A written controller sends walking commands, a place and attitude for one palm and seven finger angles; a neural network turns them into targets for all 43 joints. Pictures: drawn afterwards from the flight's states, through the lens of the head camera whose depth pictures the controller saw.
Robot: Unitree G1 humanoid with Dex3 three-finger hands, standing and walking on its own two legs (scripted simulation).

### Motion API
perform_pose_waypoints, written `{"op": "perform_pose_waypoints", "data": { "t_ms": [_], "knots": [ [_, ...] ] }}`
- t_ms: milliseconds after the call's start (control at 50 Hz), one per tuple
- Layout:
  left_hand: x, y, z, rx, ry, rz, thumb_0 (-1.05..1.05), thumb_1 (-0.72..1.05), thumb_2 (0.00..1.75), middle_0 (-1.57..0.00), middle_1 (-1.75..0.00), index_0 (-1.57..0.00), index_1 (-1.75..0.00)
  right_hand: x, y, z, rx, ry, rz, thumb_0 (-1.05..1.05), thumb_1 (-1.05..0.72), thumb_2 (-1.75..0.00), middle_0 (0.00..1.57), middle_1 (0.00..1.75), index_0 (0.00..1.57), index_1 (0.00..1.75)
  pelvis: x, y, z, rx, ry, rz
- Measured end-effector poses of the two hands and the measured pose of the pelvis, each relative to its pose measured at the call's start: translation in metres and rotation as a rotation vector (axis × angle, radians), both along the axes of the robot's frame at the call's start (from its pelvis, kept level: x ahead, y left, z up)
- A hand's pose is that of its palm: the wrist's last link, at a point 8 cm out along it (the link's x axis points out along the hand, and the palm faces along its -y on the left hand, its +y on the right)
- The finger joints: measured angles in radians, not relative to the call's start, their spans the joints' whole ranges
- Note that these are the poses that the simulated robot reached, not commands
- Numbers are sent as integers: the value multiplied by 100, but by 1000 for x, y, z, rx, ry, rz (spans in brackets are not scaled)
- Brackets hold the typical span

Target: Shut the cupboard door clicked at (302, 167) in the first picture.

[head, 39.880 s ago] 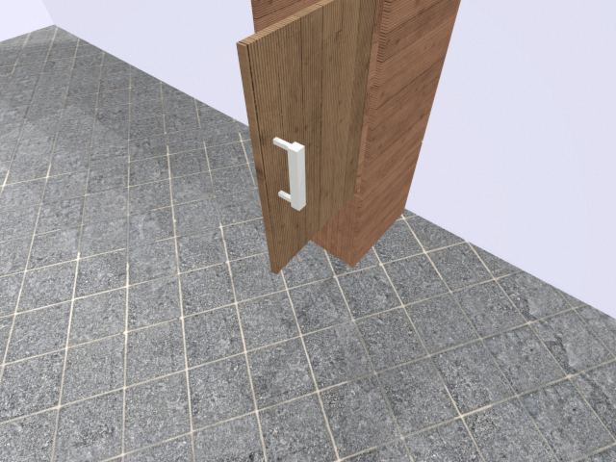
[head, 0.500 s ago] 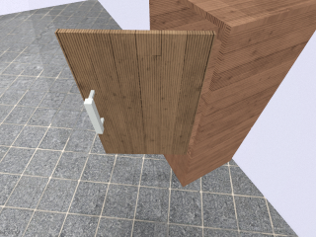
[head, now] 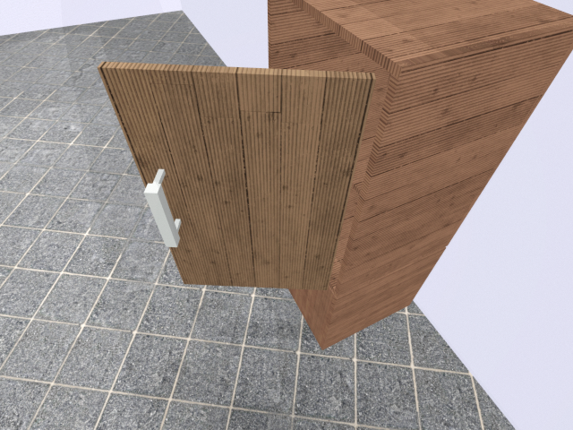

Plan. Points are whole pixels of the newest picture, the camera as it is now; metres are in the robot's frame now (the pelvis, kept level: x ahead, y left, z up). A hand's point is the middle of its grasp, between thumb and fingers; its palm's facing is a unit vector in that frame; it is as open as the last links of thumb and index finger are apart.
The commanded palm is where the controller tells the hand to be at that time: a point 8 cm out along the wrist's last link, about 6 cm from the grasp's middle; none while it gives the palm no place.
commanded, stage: look again from close up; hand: left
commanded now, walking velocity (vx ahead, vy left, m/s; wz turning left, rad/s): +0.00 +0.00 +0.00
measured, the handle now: (166, 209) +0.48 +0.26 -0.02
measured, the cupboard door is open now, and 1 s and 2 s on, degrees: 61 61 61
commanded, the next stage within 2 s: shuffle to correct the standing spot in 0.56 s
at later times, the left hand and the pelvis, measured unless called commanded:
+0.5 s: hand out of the picture +0.01 +0.24 -0.18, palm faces -0.01 -0.97 -0.23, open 7.4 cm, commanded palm none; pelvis -0.01 +0.06 -0.01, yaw -1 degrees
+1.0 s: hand out of the picture +0.01 +0.21 -0.19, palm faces +0.00 -0.98 -0.19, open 7.4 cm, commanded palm none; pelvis +0.03 +0.04 -0.01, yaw -2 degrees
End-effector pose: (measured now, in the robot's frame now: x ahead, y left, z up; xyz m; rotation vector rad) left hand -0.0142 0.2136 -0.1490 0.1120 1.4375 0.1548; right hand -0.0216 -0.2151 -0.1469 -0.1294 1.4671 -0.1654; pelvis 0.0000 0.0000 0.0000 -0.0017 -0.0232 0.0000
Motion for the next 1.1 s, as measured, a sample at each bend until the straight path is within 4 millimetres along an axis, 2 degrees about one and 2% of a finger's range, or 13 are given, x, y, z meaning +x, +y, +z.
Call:
{"op": "perform_pose_waypoints", "data": {
  "t_ms": [80, 140, 300, 420, 560, 680, 840, 1000, 1100],
  "knots": [
    [-6, -2, -2, -9, 17, 2, 0, 91, 90, -20, -30, -20, -30, 6, 3, 1, -6, -7, 3, 0, -91, -90, 20, 29, 20, 30, 2, 4, 0, -3, 8, -5],
    [-7, 3, -2, -4, 1, -18, 0, 90, 90, -20, -30, -20, -30, 18, 7, -2, -13, -61, 1, 0, -91, -90, 20, 29, 20, 30, 0, 14, -4, -20, 19, -20],
    [8, 42, -5, 30, -70, -33, 0, 90, 90, -20, -30, -20, -30, 39, 28, -4, -32, -187, 21, 1, -94, -90, 20, 29, 20, 30, -2, 41, -9, -7, -5, -19],
    [18, 67, -1, 54, -111, -59, 0, 90, 90, -20, -30, -20, -30, 36, 39, -1, -27, -197, 35, 1, -95, -90, 20, 29, 20, 30, -9, 52, -8, 2, -2, -24],
    [13, 81, 4, 68, -77, -75, 0, 90, 90, -19, -30, -20, -30, 21, 45, 1, -11, -138, 40, 1, -93, -90, 20, 29, 21, 30, -12, 56, -5, 11, 22, -25],
    [4, 79, 4, 62, -28, -71, 0, 90, 90, -19, -30, -20, -30, 15, 44, 0, -5, -92, 38, 1, -92, -90, 20, 29, 21, 30, -8, 54, -4, 12, 31, -25],
    [5, 63, -3, 35, 2, -61, 0, 90, 90, -19, -30, -20, -30, 23, 38, -5, -1, -76, 28, 1, -91, -90, 20, 29, 20, 30, 8, 47, -8, 20, 25, -28],
    [20, 41, -7, 19, 14, -40, 0, 90, 90, -20, -30, -20, -30, 49, 30, -8, -5, -69, 31, 1, -92, -90, 20, 29, 20, 30, 31, 35, -10, 17, 36, -27],
    [35, 37, -5, 24, -6, -38, 0, 90, 90, -20, -30, -20, -30, 71, 20, -3, -33, -100, 26, 1, -92, -90, 20, 29, 20, 30, 33, 33, -8, 18, 43, -29]
  ]
}}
